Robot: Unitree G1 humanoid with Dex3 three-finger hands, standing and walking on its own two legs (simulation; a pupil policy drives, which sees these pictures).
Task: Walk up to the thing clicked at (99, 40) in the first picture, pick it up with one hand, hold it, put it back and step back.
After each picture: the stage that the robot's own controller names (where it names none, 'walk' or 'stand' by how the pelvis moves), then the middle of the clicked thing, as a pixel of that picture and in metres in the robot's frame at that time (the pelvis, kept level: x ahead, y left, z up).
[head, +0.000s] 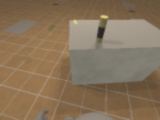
stand; (101, 30) +0.84 -0.06 +0.12
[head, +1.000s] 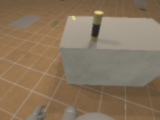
rise first; (96, 27) +0.77 +0.02 +0.15
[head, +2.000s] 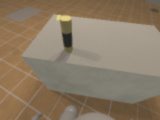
stand; (67, 36) +0.54 +0.23 +0.15
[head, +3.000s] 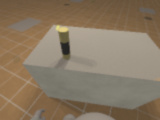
stand; (65, 45) +0.53 +0.23 +0.12
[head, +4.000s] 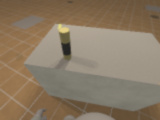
stand; (66, 45) +0.52 +0.22 +0.12
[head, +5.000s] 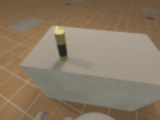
stand; (61, 47) +0.52 +0.25 +0.11
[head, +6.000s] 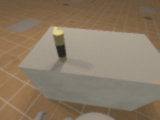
stand; (60, 47) +0.51 +0.25 +0.11
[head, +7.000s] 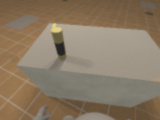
rise first; (59, 45) +0.51 +0.26 +0.12
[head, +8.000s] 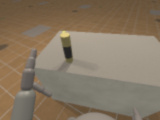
rise first; (67, 49) +0.52 +0.24 +0.12
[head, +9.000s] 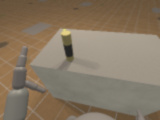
go down; (68, 47) +0.52 +0.24 +0.12
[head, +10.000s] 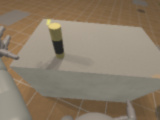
go down; (57, 43) +0.52 +0.22 +0.13
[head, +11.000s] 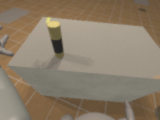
approach; (57, 42) +0.51 +0.23 +0.14
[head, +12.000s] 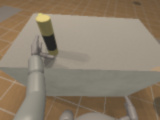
close in; (49, 38) +0.51 +0.25 +0.16
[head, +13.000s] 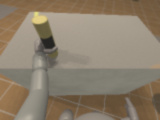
lift; (48, 40) +0.48 +0.24 +0.17
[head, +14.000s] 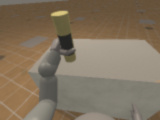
lift; (66, 40) +0.35 +0.15 +0.34
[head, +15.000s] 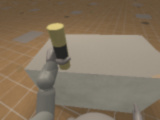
hold; (61, 50) +0.34 +0.17 +0.27
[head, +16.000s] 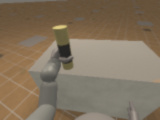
hold; (64, 50) +0.36 +0.17 +0.27
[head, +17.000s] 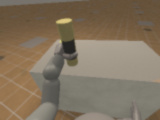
crouch; (69, 45) +0.35 +0.13 +0.31
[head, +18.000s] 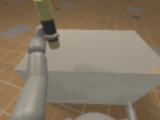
crouch; (49, 27) +0.47 +0.23 +0.31
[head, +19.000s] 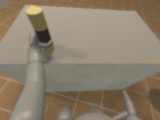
lower; (43, 34) +0.51 +0.25 +0.17
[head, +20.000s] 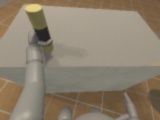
lower; (42, 32) +0.52 +0.25 +0.17
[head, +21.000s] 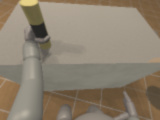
lower; (39, 28) +0.53 +0.26 +0.18
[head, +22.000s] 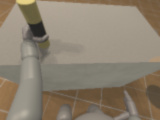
lower; (37, 27) +0.53 +0.26 +0.18
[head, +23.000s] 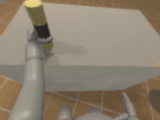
draw back; (42, 29) +0.52 +0.26 +0.18
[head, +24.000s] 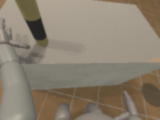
rise; (35, 24) +0.53 +0.26 +0.18
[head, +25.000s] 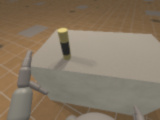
sink last; (65, 45) +0.53 +0.25 +0.15
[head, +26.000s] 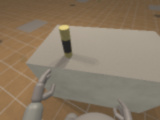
stand; (66, 43) +0.54 +0.24 +0.14
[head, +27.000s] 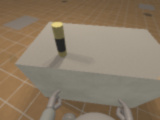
stand; (60, 41) +0.53 +0.25 +0.15
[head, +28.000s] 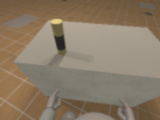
stand; (59, 39) +0.53 +0.25 +0.16
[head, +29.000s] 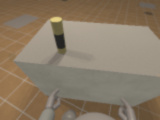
stand; (59, 38) +0.54 +0.25 +0.17
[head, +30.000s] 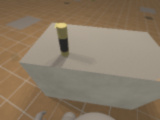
stand; (63, 41) +0.54 +0.24 +0.14
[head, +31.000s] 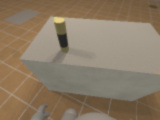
walk; (62, 37) +0.57 +0.24 +0.13
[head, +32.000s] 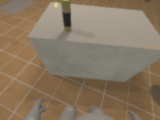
walk; (66, 16) +0.77 +0.26 +0.13
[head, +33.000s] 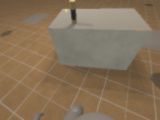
stand; (73, 13) +1.13 +0.32 +0.14
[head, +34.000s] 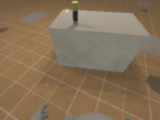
stand; (75, 14) +1.14 +0.27 +0.13
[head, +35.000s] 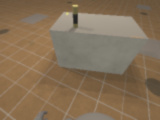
stand; (75, 17) +1.14 +0.25 +0.11
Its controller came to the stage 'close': yes
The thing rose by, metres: 0.22
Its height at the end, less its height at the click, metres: +0.00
